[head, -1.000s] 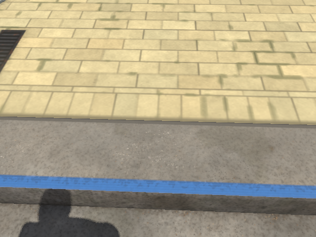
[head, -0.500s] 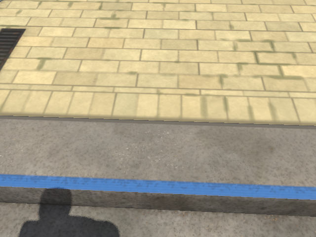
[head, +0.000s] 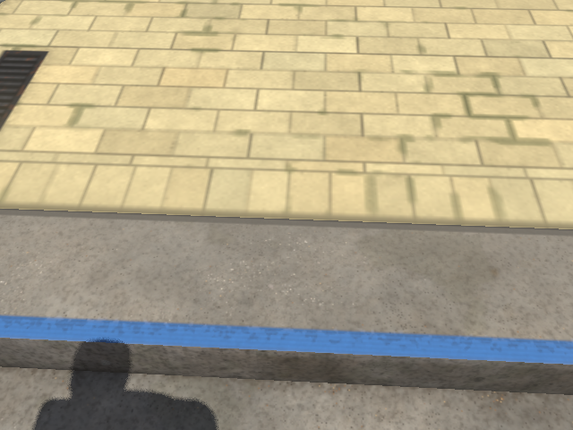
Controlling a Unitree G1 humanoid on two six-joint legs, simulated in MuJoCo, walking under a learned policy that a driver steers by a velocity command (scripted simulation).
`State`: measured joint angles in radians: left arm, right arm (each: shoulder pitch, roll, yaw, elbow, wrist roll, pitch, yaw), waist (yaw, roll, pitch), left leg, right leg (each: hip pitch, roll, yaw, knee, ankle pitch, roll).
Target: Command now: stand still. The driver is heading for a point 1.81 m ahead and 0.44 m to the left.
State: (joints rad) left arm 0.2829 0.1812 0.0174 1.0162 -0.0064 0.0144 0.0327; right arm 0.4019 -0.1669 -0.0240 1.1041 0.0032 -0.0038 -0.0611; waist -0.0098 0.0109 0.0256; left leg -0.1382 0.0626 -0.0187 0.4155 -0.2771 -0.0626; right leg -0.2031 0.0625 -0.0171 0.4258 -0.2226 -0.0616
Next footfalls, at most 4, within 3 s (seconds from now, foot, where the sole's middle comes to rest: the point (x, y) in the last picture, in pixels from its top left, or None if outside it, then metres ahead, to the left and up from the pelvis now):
0.90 right None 0.37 -0.08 -0.64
1.46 left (232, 293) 0.70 0.15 -0.50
1.92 right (292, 179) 1.03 0.01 -0.50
2.44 left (157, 151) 1.15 0.37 -0.50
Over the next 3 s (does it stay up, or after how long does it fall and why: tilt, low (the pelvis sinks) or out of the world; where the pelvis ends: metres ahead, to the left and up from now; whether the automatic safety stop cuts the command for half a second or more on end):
stays up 1.35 0.31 0.25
